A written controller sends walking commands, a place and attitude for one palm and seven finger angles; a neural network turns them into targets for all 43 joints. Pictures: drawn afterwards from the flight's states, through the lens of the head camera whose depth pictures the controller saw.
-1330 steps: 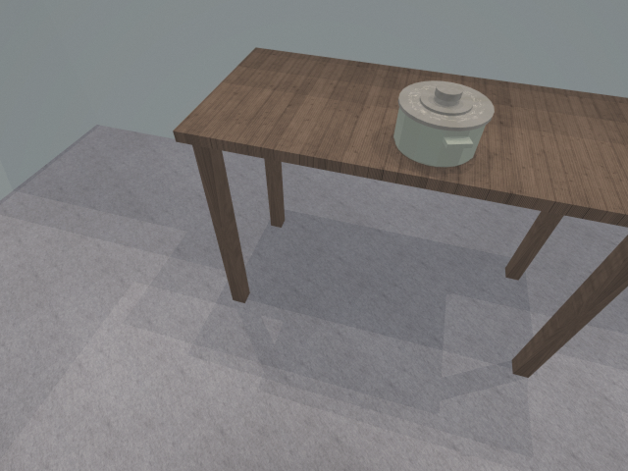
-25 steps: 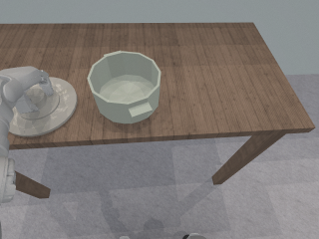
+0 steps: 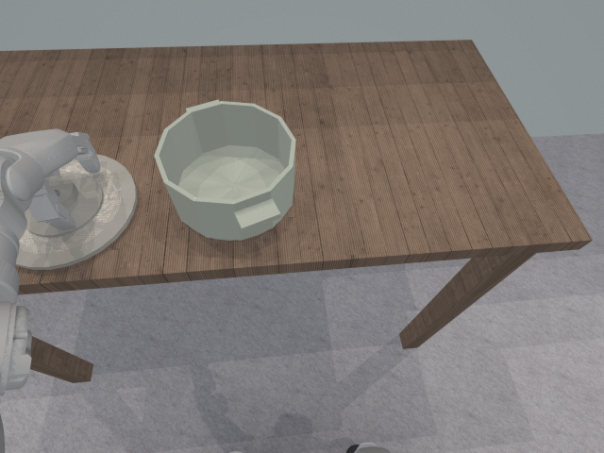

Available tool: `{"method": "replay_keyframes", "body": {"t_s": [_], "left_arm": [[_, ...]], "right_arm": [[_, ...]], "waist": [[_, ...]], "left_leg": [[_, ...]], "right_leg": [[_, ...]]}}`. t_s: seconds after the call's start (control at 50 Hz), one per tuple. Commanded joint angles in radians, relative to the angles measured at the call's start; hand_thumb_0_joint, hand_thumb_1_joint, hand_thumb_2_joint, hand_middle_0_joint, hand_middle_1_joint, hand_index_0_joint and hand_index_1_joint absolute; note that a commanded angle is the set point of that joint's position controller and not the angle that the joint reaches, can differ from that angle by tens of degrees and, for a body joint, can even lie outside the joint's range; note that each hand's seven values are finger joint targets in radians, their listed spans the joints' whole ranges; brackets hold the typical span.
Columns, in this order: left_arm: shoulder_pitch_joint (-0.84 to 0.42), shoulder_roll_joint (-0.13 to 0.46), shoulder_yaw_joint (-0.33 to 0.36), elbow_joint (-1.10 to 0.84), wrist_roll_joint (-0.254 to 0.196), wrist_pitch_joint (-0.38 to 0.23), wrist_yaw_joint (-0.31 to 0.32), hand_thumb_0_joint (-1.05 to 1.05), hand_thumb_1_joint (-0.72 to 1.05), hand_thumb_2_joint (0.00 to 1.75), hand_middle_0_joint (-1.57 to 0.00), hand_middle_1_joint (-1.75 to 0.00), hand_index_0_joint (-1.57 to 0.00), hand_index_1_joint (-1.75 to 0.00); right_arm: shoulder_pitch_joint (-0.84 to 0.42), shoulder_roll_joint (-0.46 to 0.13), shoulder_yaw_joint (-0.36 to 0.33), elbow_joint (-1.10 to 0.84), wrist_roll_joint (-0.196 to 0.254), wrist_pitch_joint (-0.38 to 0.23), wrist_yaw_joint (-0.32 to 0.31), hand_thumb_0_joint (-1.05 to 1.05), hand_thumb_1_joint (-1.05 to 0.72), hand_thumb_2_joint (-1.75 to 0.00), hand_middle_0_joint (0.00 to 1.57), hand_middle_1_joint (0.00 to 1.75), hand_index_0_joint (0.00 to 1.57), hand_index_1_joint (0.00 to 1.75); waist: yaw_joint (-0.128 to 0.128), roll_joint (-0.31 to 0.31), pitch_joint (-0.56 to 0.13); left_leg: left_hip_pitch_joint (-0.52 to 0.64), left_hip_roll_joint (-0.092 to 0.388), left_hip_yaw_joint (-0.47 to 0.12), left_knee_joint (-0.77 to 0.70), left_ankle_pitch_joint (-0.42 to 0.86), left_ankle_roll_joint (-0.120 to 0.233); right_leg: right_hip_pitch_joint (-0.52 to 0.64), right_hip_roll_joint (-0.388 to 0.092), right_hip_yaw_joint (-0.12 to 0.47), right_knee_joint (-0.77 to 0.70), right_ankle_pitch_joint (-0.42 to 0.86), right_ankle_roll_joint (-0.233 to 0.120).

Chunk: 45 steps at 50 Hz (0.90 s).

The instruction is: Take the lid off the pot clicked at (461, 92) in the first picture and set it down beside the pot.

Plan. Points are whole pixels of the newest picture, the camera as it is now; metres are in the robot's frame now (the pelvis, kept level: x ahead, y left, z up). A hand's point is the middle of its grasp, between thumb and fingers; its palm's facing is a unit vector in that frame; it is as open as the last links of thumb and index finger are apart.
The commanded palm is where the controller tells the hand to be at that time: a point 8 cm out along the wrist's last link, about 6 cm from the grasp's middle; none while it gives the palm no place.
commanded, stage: open the fingers wide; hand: left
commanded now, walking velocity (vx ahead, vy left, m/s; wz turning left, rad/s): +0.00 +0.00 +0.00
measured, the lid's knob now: (54, 194) +0.47 +0.32 +0.04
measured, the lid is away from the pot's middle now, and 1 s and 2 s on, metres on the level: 0.24 0.24 0.24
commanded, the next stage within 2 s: raise the empty hand in 0.14 s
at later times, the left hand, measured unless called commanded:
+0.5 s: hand (38, 177) +0.46 +0.31 +0.09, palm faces -0.42 -0.10 -0.90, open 11.0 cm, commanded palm +0.48 +0.31 +0.15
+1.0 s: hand (18, 141) +0.47 +0.31 +0.14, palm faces -0.37 -0.11 -0.92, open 11.0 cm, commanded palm +0.48 +0.30 +0.20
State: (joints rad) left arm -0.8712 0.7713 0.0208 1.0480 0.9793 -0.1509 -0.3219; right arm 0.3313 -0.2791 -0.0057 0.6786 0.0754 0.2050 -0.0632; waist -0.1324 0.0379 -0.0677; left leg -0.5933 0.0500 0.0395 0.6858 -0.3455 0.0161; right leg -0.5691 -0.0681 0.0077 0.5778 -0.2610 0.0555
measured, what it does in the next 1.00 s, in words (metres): stands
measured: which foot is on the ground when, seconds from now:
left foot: down 0.00-1.00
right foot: down 0.00-1.00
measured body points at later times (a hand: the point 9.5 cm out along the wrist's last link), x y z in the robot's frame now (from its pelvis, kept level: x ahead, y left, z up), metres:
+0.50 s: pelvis +0.00 +0.00 +0.00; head +0.09 +0.00 +0.44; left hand +0.48 +0.31 +0.14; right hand +0.03 -0.29 -0.12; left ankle -0.02 +0.11 -0.72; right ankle +0.00 -0.18 -0.72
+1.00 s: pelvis +0.01 +0.00 +0.01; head +0.08 +0.00 +0.45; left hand +0.48 +0.31 +0.19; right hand +0.05 -0.27 -0.12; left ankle -0.02 +0.11 -0.72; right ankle +0.00 -0.18 -0.72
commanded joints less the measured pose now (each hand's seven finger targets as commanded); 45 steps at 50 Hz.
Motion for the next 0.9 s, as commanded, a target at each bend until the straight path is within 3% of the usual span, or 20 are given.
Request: {"method": "replay_keyframes", "body": {"t_s": [0.0, 0.08, 0.12, 0.16, 0.18, 0.2, 0.28, 0.34, 0.4, 0.46, 0.5, 0.54, 0.62, 0.64, 0.7, 0.74, 0.76, 0.8, 0.82, 0.88], "left_arm": [[-0.455, 0.348, 0.090, -0.241, -0.012, -0.011, 0.036, 0.00, 0.03, 0.55, -0.32, -0.92, -0.32, -0.92], [-0.401, 0.320, 0.076, -0.180, -0.023, -0.013, 0.028, 0.00, 0.03, 0.56, -0.32, -0.92, -0.32, -0.92], [-0.397, 0.343, 0.085, -0.155, -0.022, -0.008, 0.024, 0.00, 0.03, 0.56, -0.32, -0.92, -0.32, -0.92], [-0.398, 0.319, 0.056, -0.116, -0.017, -0.001, 0.018, 0.00, 0.03, 0.57, -0.32, -0.91, -0.32, -0.91], [-0.436, 0.336, 0.065, -0.165, -0.017, -0.008, 0.018, 0.00, 0.03, 0.57, -0.32, -0.91, -0.32, -0.91], [-0.453, 0.294, 0.028, -0.174, -0.013, -0.006, 0.015, 0.00, 0.02, 0.57, -0.32, -0.91, -0.32, -0.91], [-0.511, 0.364, 0.080, -0.293, -0.022, -0.024, 0.016, 0.00, 0.02, 0.57, -0.32, -0.91, -0.32, -0.91], [-0.445, 0.377, 0.101, -0.177, -0.036, -0.009, 0.011, 0.00, 0.02, 0.57, -0.32, -0.91, -0.32, -0.91], [-0.471, 0.373, 0.081, -0.177, -0.022, 0.009, 0.010, 0.00, 0.02, 0.57, -0.32, -0.91, -0.32, -0.91], [-0.472, 0.336, 0.054, -0.230, -0.015, 0.017, 0.000, 0.00, 0.02, 0.57, -0.32, -0.91, -0.32, -0.91], [-0.462, 0.338, 0.061, -0.233, -0.025, 0.017, -0.013, 0.00, 0.02, 0.57, -0.32, -0.91, -0.32, -0.91], [-0.462, 0.323, 0.045, -0.191, -0.042, 0.026, -0.031, 0.00, 0.02, 0.57, -0.32, -0.91, -0.32, -0.91], [-0.565, 0.341, 0.047, -0.312, -0.037, 0.025, -0.031, 0.00, 0.02, 0.57, -0.32, -0.91, -0.32, -0.91], [-0.536, 0.365, 0.073, -0.301, -0.034, 0.022, -0.025, 0.00, 0.02, 0.57, -0.32, -0.91, -0.32, -0.91], [-0.492, 0.360, 0.070, -0.193, -0.039, 0.032, -0.028, 0.00, 0.02, 0.57, -0.32, -0.91, -0.32, -0.91], [-0.492, 0.315, 0.023, -0.147, -0.039, 0.052, -0.035, 0.00, 0.02, 0.57, -0.32, -0.91, -0.32, -0.91], [-0.527, 0.324, 0.023, -0.180, -0.037, 0.056, -0.036, 0.00, 0.02, 0.57, -0.32, -0.91, -0.32, -0.91], [-0.574, 0.378, 0.060, -0.274, -0.023, 0.052, -0.032, 0.00, 0.02, 0.57, -0.32, -0.91, -0.32, -0.91], [-0.575, 0.364, 0.056, -0.290, -0.020, 0.052, -0.034, 0.00, 0.02, 0.57, -0.32, -0.91, -0.32, -0.91], [-0.546, 0.355, 0.061, -0.288, -0.044, 0.047, -0.051, 0.00, 0.02, 0.57, -0.32, -0.91, -0.32, -0.91]], "right_arm": [[0.101, -0.178, -0.067, -0.067, -0.009, -0.014, -0.022, 0.00, -0.90, -0.90, 0.20, 0.30, 0.20, 0.30], [0.101, -0.180, -0.065, -0.061, -0.007, -0.016, -0.024, 0.00, -0.90, -0.90, 0.20, 0.30, 0.20, 0.30], [0.094, -0.184, -0.061, -0.060, -0.006, -0.012, -0.022, 0.00, -0.90, -0.90, 0.20, 0.30, 0.20, 0.30], [0.091, -0.185, -0.058, -0.062, -0.001, -0.013, -0.023, 0.00, -0.90, -0.90, 0.20, 0.30, 0.20, 0.30], [0.089, -0.188, -0.060, -0.060, 0.000, -0.011, -0.024, 0.00, -0.90, -0.90, 0.20, 0.30, 0.20, 0.30], [0.090, -0.184, -0.063, -0.060, -0.002, -0.011, -0.025, 0.00, -0.90, -0.90, 0.20, 0.30, 0.20, 0.30], [0.096, -0.179, -0.066, -0.064, -0.007, -0.020, -0.036, 0.00, -0.90, -0.90, 0.20, 0.30, 0.20, 0.30], [0.096, -0.181, -0.058, -0.055, 0.001, -0.024, -0.041, 0.00, -0.90, -0.90, 0.20, 0.30, 0.20, 0.30], [0.086, -0.184, -0.054, -0.056, 0.005, -0.019, -0.034, 0.00, -0.90, -0.90, 0.20, 0.30, 0.20, 0.30], [0.078, -0.175, -0.059, -0.068, 0.004, -0.020, -0.021, 0.00, -0.90, -0.90, 0.20, 0.30, 0.20, 0.30], [0.081, -0.177, -0.061, -0.070, 0.002, -0.017, -0.018, 0.00, -0.90, -0.90, 0.20, 0.30, 0.20, 0.30], [0.074, -0.181, -0.057, -0.070, 0.008, -0.012, -0.020, 0.00, -0.90, -0.90, 0.20, 0.30, 0.20, 0.30], [0.073, -0.176, -0.062, -0.076, 0.004, -0.014, -0.021, 0.00, -0.90, -0.90, 0.20, 0.30, 0.20, 0.30], [0.076, -0.173, -0.061, -0.078, 0.003, -0.016, -0.022, 0.00, -0.90, -0.90, 0.20, 0.30, 0.20, 0.30], [0.068, -0.178, -0.051, -0.071, 0.009, -0.016, -0.022, 0.00, -0.90, -0.90, 0.20, 0.30, 0.20, 0.30], [0.060, -0.180, -0.049, -0.071, 0.013, -0.018, -0.017, 0.00, -0.90, -0.90, 0.20, 0.30, 0.20, 0.30], [0.064, -0.182, -0.049, -0.070, 0.013, -0.019, -0.015, 0.00, -0.90, -0.90, 0.20, 0.30, 0.20, 0.30], [0.061, -0.179, -0.054, -0.087, 0.009, -0.016, -0.012, 0.00, -0.90, -0.90, 0.20, 0.30, 0.20, 0.30], [0.059, -0.171, -0.056, -0.095, 0.005, -0.018, -0.014, 0.00, -0.90, -0.90, 0.20, 0.30, 0.20, 0.30], [0.059, -0.172, -0.057, -0.093, 0.004, -0.022, -0.014, 0.00, -0.90, -0.90, 0.20, 0.30, 0.20, 0.30]], "waist": [[0.006, 0.103, -0.448], [0.004, 0.085, -0.406], [0.004, 0.063, -0.375], [-0.003, 0.043, -0.334], [0.004, 0.067, -0.361], [-0.011, 0.081, -0.372], [-0.001, 0.161, -0.498], [-0.004, 0.073, -0.419], [0.005, 0.103, -0.386], [0.012, 0.156, -0.420], [0.012, 0.125, -0.437], [0.005, 0.058, -0.386], [0.006, 0.136, -0.445], [0.011, 0.131, -0.451], [0.010, 0.071, -0.363], [0.006, 0.051, -0.310], [0.008, 0.052, -0.323], [0.018, 0.114, -0.420], [0.017, 0.122, -0.452], [0.018, 0.103, -0.453]], "left_leg": [[0.376, -0.066, -0.013, -0.046, 0.499, 0.058], [0.350, -0.066, -0.004, -0.045, 0.491, 0.058], [0.303, -0.072, 0.002, -0.047, 0.433, 0.057], [0.264, -0.076, 0.007, -0.049, 0.374, 0.057], [0.289, -0.071, 0.003, -0.052, 0.402, 0.056], [0.319, -0.071, 0.001, -0.047, 0.413, 0.057], [0.419, -0.067, -0.008, -0.029, 0.513, 0.060], [0.334, -0.072, -0.003, -0.037, 0.448, 0.062], [0.324, -0.073, -0.001, -0.051, 0.454, 0.057], [0.387, -0.070, -0.010, -0.052, 0.509, 0.054], [0.406, -0.067, -0.014, -0.048, 0.544, 0.057], [0.353, -0.070, -0.007, -0.065, 0.460, 0.061], [0.439, -0.068, -0.018, -0.079, 0.534, 0.062], [0.450, -0.068, -0.024, -0.079, 0.551, 0.062], [0.369, -0.071, -0.014, -0.096, 0.472, 0.060], [0.335, -0.073, -0.003, -0.115, 0.393, 0.058], [0.343, -0.071, -0.006, -0.122, 0.391, 0.059], [0.413, -0.073, -0.017, -0.115, 0.497, 0.060], [0.445, -0.073, -0.020, -0.109, 0.542, 0.061], [0.469, -0.069, -0.024, -0.106, 0.617, 0.066]], "right_leg": [[0.112, 0.119, -0.088, -0.034, 0.289, -0.092], [0.097, 0.118, -0.091, -0.036, 0.287, -0.091], [0.109, 0.118, -0.090, -0.034, 0.281, -0.090], [0.090, 0.118, -0.090, -0.037, 0.249, -0.089], [0.099, 0.115, -0.090, -0.034, 0.260, -0.093], [0.075, 0.120, -0.091, -0.034, 0.250, -0.092], [0.110, 0.118, -0.083, -0.029, 0.301, -0.091], [0.124, 0.117, -0.089, -0.031, 0.295, -0.085], [0.120, 0.115, -0.092, -0.037, 0.299, -0.090], [0.122, 0.118, -0.093, -0.045, 0.303, -0.093], [0.136, 0.119, -0.093, -0.048, 0.319, -0.089], [0.147, 0.117, -0.094, -0.060, 0.304, -0.085], [0.164, 0.117, -0.094, -0.068, 0.321, -0.088], [0.171, 0.119, -0.095, -0.071, 0.322, -0.089], [0.176, 0.115, -0.096, -0.080, 0.308, -0.087], [0.162, 0.113, -0.097, -0.093, 0.273, -0.086], [0.175, 0.112, -0.098, -0.095, 0.274, -0.088], [0.220, 0.110, -0.089, -0.088, 0.330, -0.092], [0.226, 0.112, -0.091, -0.089, 0.348, -0.091], [0.239, 0.110, -0.090, -0.100, 0.392, -0.085]]}}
